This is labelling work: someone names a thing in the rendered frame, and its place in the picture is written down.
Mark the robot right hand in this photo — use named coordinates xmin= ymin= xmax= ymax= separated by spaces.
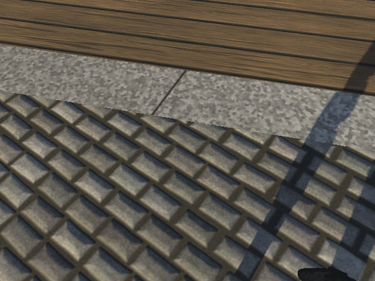
xmin=298 ymin=267 xmax=356 ymax=281

